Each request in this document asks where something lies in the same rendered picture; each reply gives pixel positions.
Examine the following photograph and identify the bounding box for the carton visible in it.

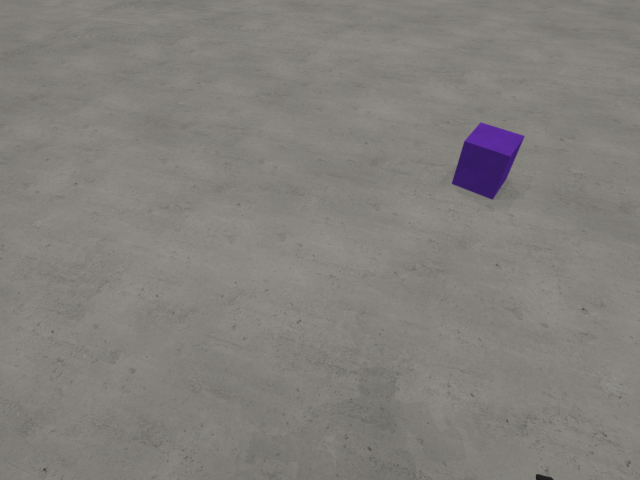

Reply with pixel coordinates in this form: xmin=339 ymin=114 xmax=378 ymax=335
xmin=452 ymin=123 xmax=524 ymax=200

